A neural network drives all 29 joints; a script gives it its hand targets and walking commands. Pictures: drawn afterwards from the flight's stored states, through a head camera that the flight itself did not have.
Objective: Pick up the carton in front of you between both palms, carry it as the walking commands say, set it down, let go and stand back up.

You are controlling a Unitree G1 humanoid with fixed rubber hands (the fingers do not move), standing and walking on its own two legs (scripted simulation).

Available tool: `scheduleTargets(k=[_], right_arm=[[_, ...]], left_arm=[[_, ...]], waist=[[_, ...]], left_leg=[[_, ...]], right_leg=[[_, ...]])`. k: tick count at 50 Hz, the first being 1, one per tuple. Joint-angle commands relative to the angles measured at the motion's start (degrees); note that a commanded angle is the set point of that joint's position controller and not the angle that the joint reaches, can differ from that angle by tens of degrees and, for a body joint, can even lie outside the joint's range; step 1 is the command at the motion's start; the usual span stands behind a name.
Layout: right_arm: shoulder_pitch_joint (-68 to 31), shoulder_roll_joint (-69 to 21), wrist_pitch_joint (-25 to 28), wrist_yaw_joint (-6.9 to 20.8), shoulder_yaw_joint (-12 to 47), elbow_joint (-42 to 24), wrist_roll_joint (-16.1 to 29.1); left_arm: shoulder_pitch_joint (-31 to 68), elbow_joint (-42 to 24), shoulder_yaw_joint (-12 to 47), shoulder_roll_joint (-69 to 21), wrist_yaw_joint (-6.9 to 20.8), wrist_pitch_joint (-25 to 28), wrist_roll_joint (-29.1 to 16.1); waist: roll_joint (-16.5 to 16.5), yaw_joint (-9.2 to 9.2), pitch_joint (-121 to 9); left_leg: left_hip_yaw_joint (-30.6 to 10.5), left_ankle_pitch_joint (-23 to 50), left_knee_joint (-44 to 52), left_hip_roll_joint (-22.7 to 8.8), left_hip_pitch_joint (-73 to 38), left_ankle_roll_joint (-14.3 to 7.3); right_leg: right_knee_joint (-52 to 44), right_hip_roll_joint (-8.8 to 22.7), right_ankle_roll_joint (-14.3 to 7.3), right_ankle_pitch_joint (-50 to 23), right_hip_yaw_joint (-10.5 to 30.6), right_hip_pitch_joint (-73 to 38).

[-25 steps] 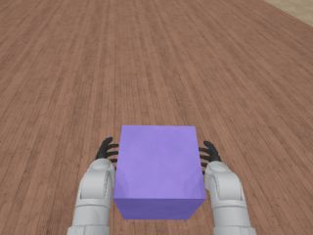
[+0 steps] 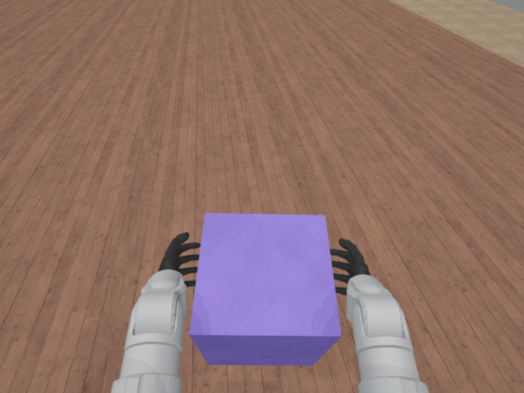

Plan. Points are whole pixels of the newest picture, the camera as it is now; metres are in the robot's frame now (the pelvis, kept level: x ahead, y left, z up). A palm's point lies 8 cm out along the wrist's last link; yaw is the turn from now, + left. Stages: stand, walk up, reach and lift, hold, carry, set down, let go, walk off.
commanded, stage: carry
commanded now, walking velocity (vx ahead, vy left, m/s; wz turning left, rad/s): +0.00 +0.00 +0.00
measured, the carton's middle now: (262, 295) +0.33 +0.00 -0.06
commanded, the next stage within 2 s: hold in 0.76 s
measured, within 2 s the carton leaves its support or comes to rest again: neither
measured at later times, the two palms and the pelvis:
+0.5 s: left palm (165, 297) +0.26 +0.15 +0.05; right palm (360, 301) +0.26 -0.14 +0.04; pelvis -0.03 +0.00 +0.00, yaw +0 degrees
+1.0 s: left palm (142, 318) +0.23 +0.17 +0.05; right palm (345, 302) +0.26 -0.12 +0.04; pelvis -0.05 -0.01 +0.01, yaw +7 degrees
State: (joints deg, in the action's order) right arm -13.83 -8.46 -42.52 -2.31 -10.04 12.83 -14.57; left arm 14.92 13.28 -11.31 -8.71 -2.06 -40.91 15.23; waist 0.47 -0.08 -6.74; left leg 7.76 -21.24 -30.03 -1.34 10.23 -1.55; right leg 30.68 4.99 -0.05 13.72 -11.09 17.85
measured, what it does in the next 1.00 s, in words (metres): stands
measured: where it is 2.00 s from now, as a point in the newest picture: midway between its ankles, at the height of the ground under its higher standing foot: outside the picture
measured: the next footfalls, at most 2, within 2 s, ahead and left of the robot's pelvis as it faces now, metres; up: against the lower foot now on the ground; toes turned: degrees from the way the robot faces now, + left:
none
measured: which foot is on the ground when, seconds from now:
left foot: down 0.00-1.00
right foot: down 0.00-1.00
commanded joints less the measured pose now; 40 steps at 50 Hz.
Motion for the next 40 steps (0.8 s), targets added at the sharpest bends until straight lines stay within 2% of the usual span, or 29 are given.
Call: scheduleTargets(k=[1,9,38,39,40], right_arm=[[-28.4,-52.1,3.0,14.3,29.7,-4.4,14.6],[-29.6,-53.0,3.1,14.6,30.0,-4.8,15.1],[-28.6,-52.5,2.8,14.4,30.6,-5.8,15.5],[-24.2,-53.7,2.6,14.7,29.7,-7.4,14.8],[-25.2,-51.7,3.3,14.7,29.7,-9.3,14.7]], left_arm=[[23.1,-0.7,29.2,-53.1,14.3,0.8,-13.8],[24.7,-1.3,30.0,-54.2,14.7,1.0,-14.6],[23.6,-2.5,30.7,-53.6,14.6,0.7,-15.1],[20.6,-1.4,29.2,-55.4,14.9,1.3,-14.4],[20.3,-1.9,28.2,-55.2,14.3,2.4,-13.7]], waist=[[-0.1,0.13,-11.1],[-0.2,0.12,-11.6],[-0.2,0.17,-12.8],[5.4,0.13,-5.2],[5.3,1.02,-8.7]], left_leg=[[-6.0,17.4,5.8,-7.5,2.2,-0.6],[-6.4,13.7,6.6,-7.4,3.0,-1.0],[-6.9,14.9,5.9,-7.5,4.0,-1.3],[-15.9,28.4,10.2,2.9,6.0,-0.7],[-16.3,32.6,9.4,2.9,2.1,-0.2]], right_leg=[[-3.2,5.4,-0.6,-13.5,6.3,-8.7],[-4.4,5.4,-0.7,-11.3,6.6,-8.4],[-4.1,5.4,-0.5,-11.8,6.6,-7.8],[-3.5,-11.1,-1.7,-18.9,13.6,-22.5],[-5.0,-9.6,-2.1,-21.9,15.6,-23.6]])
